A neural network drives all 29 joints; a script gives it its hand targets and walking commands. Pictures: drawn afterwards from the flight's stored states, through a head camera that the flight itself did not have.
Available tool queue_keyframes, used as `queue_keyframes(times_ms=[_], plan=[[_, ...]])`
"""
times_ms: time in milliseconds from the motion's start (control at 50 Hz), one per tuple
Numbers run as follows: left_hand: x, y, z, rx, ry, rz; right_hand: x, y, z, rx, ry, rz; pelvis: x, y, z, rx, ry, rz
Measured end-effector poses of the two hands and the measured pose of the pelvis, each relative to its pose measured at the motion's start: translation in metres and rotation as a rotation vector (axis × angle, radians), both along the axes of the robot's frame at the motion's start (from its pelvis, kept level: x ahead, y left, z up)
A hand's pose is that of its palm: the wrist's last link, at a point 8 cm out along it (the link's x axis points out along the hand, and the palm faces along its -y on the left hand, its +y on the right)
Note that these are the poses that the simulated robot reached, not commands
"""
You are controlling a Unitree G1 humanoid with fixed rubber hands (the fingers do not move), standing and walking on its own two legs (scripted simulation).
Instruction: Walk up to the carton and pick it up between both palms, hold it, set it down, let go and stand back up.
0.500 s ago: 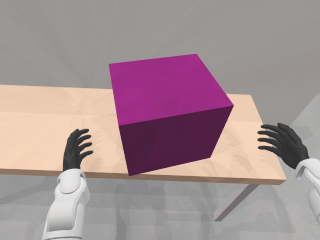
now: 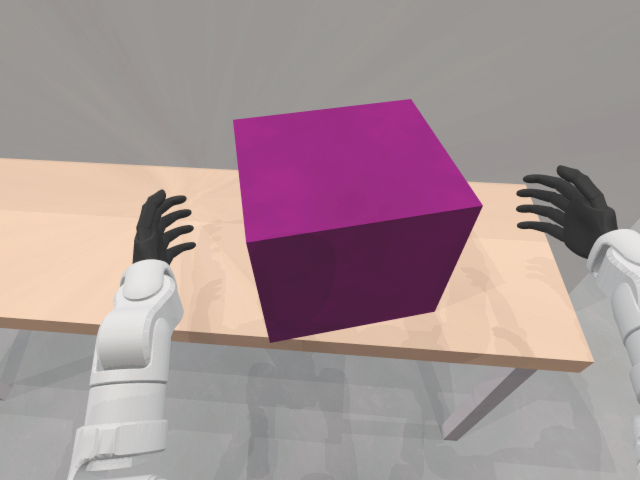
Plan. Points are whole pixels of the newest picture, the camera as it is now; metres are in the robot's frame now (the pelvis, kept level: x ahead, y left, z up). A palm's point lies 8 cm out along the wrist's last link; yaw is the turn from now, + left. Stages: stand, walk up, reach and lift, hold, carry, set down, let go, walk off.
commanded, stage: reach and lift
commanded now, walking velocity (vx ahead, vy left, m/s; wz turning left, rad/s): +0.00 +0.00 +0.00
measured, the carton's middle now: (340, 221) +0.50 +0.02 +0.01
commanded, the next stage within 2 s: none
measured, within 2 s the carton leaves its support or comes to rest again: neither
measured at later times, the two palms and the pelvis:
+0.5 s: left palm (146, 215) +0.37 +0.25 +0.14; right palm (553, 166) +0.47 -0.24 +0.17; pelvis +0.01 +0.01 +0.00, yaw +1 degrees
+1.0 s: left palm (155, 193) +0.41 +0.25 +0.14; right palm (528, 148) +0.51 -0.22 +0.16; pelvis +0.00 +0.01 -0.01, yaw +2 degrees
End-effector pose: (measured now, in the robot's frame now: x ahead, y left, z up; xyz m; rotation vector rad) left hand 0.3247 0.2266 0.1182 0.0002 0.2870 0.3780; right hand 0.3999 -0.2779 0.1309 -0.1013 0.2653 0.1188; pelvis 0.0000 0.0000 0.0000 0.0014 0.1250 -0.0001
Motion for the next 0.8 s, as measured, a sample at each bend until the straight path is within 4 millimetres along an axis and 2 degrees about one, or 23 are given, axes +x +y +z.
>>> queue_keyframes(times_ms=[320, 640, 800], plan=[[0.03, 0.017, 0.013, -0.013, 0.021, 0.003, 0.046, 0.023, 0.019, 0.001, 0.01, -0.007, 0.003, 0.007, 0.0, -0.004, 0.047, 0.017], [0.068, 0.022, 0.032, 0.001, 0.03, 0.001, 0.092, 0.038, 0.044, 0.036, -0.007, -0.012, 0.006, 0.007, -0.003, -0.01, 0.126, 0.02], [0.084, 0.022, 0.04, 0.005, 0.022, -0.007, 0.106, 0.049, 0.047, 0.057, -0.015, -0.009, 0.004, 0.006, -0.005, -0.013, 0.177, 0.029]])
